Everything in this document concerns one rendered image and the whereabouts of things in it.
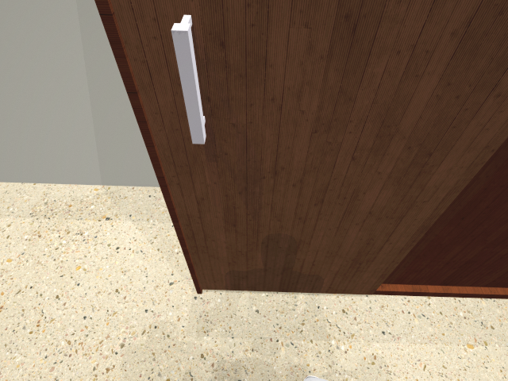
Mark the handle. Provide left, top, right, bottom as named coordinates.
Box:
left=171, top=15, right=206, bottom=144

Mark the wardrobe door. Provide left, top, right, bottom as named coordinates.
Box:
left=383, top=137, right=508, bottom=288
left=110, top=0, right=508, bottom=295

